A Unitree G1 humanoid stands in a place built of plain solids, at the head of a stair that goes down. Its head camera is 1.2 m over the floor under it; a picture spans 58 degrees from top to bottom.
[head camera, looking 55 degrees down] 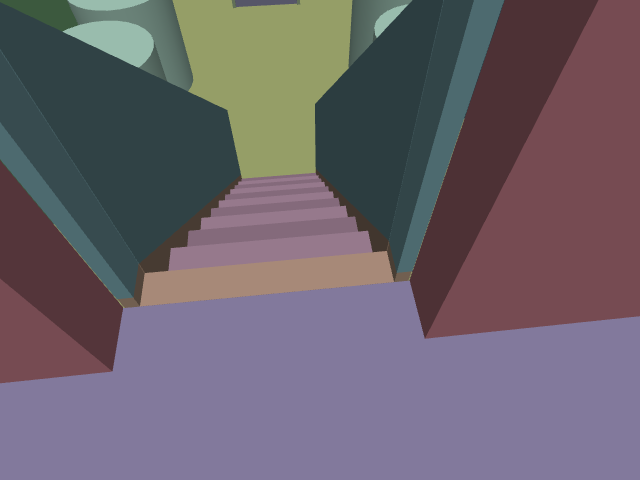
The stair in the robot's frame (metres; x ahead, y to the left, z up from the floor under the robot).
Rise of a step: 0.22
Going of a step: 0.24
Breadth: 0.79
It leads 6 degrees to the left of straight ahead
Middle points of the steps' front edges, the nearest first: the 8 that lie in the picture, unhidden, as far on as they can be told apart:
0.75 0.17 0.00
1.00 0.20 -0.22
1.24 0.22 -0.43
1.49 0.25 -0.65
1.73 0.28 -0.86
1.97 0.30 -1.08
2.22 0.33 -1.30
2.46 0.36 -1.51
